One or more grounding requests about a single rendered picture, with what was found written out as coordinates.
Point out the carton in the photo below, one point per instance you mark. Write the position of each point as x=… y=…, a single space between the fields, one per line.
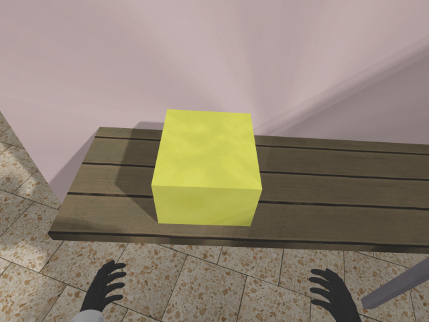
x=207 y=171

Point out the robot left hand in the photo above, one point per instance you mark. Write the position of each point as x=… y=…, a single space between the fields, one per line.
x=95 y=296

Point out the robot right hand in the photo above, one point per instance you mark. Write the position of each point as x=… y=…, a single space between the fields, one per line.
x=341 y=306

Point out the table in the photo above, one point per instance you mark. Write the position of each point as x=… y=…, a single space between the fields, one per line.
x=317 y=194

